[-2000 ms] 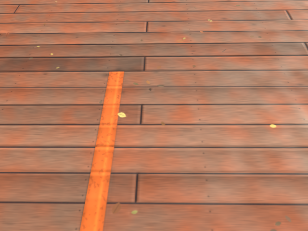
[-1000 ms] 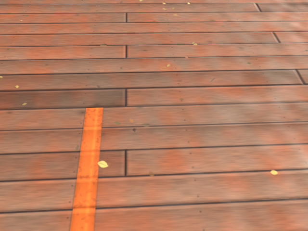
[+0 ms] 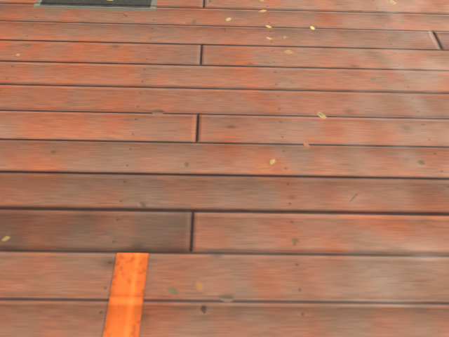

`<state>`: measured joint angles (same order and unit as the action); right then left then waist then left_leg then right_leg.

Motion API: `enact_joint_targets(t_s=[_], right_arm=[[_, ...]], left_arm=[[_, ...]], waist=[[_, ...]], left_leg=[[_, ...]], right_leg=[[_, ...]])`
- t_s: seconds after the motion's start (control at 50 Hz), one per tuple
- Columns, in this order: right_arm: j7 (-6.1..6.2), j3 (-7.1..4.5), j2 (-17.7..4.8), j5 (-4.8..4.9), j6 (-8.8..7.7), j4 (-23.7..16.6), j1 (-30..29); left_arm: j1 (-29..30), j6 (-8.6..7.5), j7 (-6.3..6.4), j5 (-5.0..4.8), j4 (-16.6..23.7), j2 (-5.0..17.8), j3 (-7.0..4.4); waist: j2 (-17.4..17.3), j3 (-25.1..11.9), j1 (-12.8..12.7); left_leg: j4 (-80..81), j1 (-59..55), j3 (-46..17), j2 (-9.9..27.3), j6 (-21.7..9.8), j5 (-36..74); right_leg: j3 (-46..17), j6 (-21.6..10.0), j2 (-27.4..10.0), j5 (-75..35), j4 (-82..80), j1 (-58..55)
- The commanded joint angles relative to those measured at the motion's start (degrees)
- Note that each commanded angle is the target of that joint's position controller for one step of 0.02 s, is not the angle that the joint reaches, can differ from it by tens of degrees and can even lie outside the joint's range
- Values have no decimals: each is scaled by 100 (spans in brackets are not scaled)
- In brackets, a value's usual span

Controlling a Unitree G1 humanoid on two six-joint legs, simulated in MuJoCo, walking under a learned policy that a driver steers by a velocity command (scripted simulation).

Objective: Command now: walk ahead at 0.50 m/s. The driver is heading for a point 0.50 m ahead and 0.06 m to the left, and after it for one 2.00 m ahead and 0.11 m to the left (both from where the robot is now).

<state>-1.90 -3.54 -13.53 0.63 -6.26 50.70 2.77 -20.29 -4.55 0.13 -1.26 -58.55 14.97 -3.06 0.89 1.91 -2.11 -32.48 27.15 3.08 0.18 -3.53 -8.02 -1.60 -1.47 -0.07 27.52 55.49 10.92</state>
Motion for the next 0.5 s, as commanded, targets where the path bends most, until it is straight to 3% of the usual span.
enact_joint_targets(t_s=[0.02,0.04,0.06,0.08,0.12,0.16,0.2,0.28,0.36,0.4,0.44,0.46,0.48,0.5], right_arm=[[58,-192,-836,-25,1,78,1260],[39,-145,-672,-76,-8,39,935],[26,-97,-535,-132,-29,48,808],[7,-90,-500,-134,-36,90,821],[38,-120,-640,-89,-59,187,982],[113,-159,-806,-86,-54,255,1161],[175,-156,-828,-72,-18,307,1319],[223,-144,-862,-17,15,416,1665],[235,-166,-905,17,107,620,2086],[261,-200,-962,32,170,676,2131],[281,-237,-1055,37,222,655,1984],[285,-244,-1085,46,250,622,1842],[278,-185,-930,36,271,585,1801],[279,-82,-724,-74,267,430,1862]], left_arm=[[453,-315,1,-142,593,712,-96],[610,-284,41,-46,607,677,-137],[497,-206,54,-4,589,605,-166],[387,-127,55,2,569,468,-158],[414,-21,67,16,593,314,-147],[814,15,77,68,741,347,-163],[1191,10,57,95,861,321,-163],[1983,-35,-25,57,1062,195,-96],[2600,-75,-146,8,1288,215,-48],[2709,-115,-220,-4,1393,286,-52],[2377,-144,-254,-8,1352,468,-120],[1865,-152,-244,8,1217,620,-205],[890,-152,-203,32,914,887,-356],[-135,-156,-135,163,738,1352,-473]], waist=[[-619,-1061,675],[-383,-685,502],[-478,-584,291],[-528,-518,196],[-480,-330,115],[-368,-153,167],[-362,-65,247],[-412,118,494],[-417,320,686],[-468,333,625],[-605,101,364],[-669,-227,54],[-561,-798,-374],[118,-1673,-656]], left_leg=[[1632,-3598,-2843,1814,-1088,-367],[1810,-2797,-2346,1616,-1016,136],[1978,-2323,-2014,1458,-950,368],[2142,-2068,-1849,1384,-961,438],[2391,-1803,-1535,1343,-1032,668],[2544,-1830,-1332,1340,-1059,885],[2601,-1925,-1079,1238,-966,1017],[2666,-1994,-622,1015,-762,923],[2417,-2746,-626,1286,-753,961],[2163,-3136,-679,1481,-695,1294],[1725,-3309,-639,1530,-574,2359],[1144,-3257,-506,1413,-482,3351],[33,-2768,-351,1100,-330,3619],[-1848,-1447,-139,659,-84,1896]], right_leg=[[-284,-208,-462,-446,1981,3315],[-227,-187,-648,-796,1589,3050],[-277,-191,-808,-1024,1335,2666],[-265,-176,-845,-1117,1156,2456],[-200,-99,-911,-1289,749,2491],[-170,22,-935,-1806,170,2855],[-127,92,-903,-2462,-491,3020],[145,88,-646,-3411,-1783,2703],[180,-3,-521,-3209,-2376,2879],[167,-134,-477,-2820,-2554,2885],[303,-290,-287,-2403,-2675,2250],[487,-404,-80,-2353,-2751,1455],[480,-578,-30,-2498,-2744,20],[-798,-948,-1204,-3120,-2538,-1839]])
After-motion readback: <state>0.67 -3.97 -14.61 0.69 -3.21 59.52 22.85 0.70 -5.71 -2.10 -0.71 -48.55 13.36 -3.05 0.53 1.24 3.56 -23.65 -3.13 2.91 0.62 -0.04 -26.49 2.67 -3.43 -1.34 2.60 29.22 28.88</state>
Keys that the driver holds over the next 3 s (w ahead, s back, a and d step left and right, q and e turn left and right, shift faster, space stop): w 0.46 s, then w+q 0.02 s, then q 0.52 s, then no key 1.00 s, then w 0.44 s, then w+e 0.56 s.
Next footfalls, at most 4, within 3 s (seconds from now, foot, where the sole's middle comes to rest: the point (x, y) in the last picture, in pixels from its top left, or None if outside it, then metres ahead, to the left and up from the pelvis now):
0.48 right None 0.46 -0.14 -0.76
1.00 left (201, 313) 0.51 0.10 -0.76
1.40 right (283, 303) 0.56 -0.14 -0.76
2.72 right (237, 191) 0.95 0.00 -0.76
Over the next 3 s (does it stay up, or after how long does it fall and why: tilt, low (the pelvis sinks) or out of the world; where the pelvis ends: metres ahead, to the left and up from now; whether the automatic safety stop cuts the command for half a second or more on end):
stays up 0.90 0.06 0.02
